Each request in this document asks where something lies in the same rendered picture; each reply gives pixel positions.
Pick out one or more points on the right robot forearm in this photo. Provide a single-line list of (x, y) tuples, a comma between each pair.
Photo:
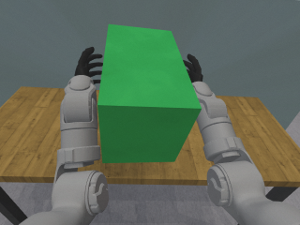
[(220, 142)]

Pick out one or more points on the table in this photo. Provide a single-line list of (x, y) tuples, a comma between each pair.
[(30, 136)]

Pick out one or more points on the carton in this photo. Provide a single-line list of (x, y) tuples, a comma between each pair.
[(146, 103)]

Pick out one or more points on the left robot forearm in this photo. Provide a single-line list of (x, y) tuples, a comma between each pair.
[(78, 126)]

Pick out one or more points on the right robot hand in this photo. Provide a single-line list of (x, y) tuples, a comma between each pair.
[(195, 71)]

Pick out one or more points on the robot left upper arm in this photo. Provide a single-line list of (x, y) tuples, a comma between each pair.
[(77, 198)]

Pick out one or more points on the robot right upper arm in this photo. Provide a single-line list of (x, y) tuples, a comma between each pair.
[(238, 187)]

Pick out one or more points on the left robot hand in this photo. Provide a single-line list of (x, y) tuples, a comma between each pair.
[(84, 66)]

